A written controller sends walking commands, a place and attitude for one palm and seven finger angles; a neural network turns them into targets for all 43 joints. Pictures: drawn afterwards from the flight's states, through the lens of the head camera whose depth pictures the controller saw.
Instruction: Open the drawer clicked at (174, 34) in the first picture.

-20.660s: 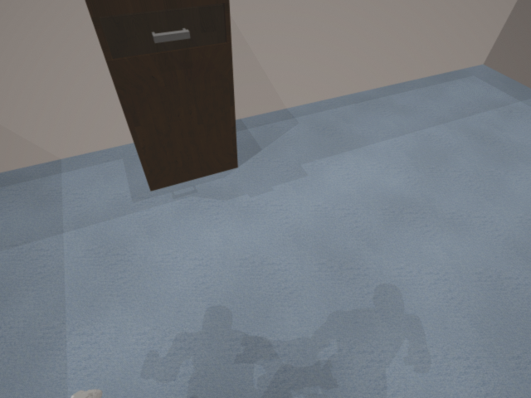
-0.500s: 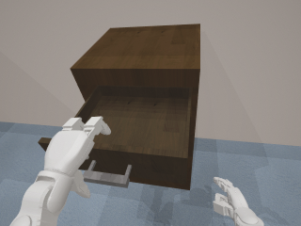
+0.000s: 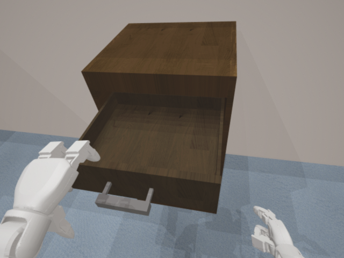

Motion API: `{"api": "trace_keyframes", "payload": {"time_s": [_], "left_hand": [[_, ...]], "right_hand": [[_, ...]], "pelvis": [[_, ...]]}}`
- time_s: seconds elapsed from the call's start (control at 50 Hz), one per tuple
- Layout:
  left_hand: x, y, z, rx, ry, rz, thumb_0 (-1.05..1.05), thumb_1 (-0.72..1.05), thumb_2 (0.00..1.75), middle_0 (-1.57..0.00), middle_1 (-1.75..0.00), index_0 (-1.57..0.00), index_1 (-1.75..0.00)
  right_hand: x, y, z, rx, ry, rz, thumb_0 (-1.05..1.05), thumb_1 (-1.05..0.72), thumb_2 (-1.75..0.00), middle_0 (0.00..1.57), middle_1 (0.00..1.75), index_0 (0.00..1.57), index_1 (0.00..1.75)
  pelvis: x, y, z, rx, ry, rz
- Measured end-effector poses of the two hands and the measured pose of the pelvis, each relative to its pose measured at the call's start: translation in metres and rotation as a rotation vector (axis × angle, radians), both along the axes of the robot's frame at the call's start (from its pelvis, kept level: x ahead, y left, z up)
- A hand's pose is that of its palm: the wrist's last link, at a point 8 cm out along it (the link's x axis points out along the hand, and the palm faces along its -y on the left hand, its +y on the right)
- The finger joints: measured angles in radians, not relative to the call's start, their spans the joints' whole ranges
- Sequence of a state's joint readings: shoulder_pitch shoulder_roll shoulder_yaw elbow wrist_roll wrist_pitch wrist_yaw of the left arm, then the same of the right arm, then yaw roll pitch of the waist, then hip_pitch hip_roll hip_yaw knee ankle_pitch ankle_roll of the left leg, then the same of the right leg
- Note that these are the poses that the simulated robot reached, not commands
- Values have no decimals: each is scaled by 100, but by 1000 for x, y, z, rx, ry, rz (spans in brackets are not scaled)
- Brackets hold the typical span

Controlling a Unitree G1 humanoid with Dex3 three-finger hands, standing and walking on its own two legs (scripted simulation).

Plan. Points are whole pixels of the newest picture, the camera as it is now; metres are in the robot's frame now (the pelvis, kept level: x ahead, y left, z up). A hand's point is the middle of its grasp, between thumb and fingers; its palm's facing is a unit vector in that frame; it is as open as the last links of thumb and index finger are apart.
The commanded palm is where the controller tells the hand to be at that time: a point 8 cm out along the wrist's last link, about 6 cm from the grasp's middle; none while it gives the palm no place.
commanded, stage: draw the hand back to the body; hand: left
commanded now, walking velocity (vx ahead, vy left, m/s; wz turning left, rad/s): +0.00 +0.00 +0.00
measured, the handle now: (126, 196) +0.26 +0.16 +0.01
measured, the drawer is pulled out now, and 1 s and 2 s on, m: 0.30 0.30 0.30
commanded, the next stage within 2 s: step back with the hand held close in 0.98 s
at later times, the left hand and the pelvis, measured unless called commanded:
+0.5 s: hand (63, 172) +0.21 +0.22 +0.18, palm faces +0.35 -0.86 -0.38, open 11.1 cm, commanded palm +0.16 +0.27 +0.20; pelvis +0.03 +0.01 +0.00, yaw +1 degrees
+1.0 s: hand (54, 179) +0.19 +0.23 +0.18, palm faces +0.42 -0.82 -0.39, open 7.6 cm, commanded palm +0.14 +0.28 +0.20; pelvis +0.02 -0.01 +0.00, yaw +1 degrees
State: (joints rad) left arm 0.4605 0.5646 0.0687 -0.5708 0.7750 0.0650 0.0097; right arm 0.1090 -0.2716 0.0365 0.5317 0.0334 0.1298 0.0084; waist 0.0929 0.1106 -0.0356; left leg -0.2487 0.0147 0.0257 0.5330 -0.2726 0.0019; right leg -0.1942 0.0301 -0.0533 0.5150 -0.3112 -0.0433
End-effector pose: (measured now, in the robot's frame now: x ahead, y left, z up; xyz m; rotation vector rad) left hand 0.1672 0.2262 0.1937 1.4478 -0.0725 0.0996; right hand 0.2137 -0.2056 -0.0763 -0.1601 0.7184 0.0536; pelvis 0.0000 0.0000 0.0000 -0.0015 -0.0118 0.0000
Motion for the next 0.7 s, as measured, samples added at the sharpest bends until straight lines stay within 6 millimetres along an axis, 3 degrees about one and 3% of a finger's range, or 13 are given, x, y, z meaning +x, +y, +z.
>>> {"api": "trace_keyframes", "payload": {"time_s": [0.08, 0.12, 0.18, 0.38, 0.7], "left_hand": [[0, 8, -4, -675, -120, -28, 0, -47, 31, -31, -119, -32, -118], [0, 9, -6, -872, -196, -36, 0, -44, 32, -31, -117, -32, -117], [-1, 9, -4, -1016, -285, -57, 0, -38, 35, -31, -113, -31, -113], [5, 29, 1, -1021, -321, -35, 0, -9, 48, -28, -94, -28, -94], [-7, 53, -1, -956, -316, 105, 1, 46, 71, -24, -58, -25, -58]], "right_hand": [[-1, 6, 8, 2, -90, -44, 1, -91, -89, 20, 30, 20, 30], [-5, 9, 12, -10, -120, -58, 1, -91, -89, 20, 30, 20, 30], [-11, 11, 15, -33, -133, -60, 1, -91, -89, 20, 30, 20, 30], [-17, 2, 6, -59, -78, -82, 1, -90, -89, 20, 30, 20, 30], [1, -2, 6, -50, -77, -98, 1, -91, -89, 20, 30, 20, 30]], "pelvis": [[3, 2, 0, 2, -30, 3], [7, 2, 1, 3, -36, 4], [13, 2, 2, 2, -43, 7], [23, 5, 3, 0, -36, 9], [26, 3, 4, 1, -27, 17]]}}
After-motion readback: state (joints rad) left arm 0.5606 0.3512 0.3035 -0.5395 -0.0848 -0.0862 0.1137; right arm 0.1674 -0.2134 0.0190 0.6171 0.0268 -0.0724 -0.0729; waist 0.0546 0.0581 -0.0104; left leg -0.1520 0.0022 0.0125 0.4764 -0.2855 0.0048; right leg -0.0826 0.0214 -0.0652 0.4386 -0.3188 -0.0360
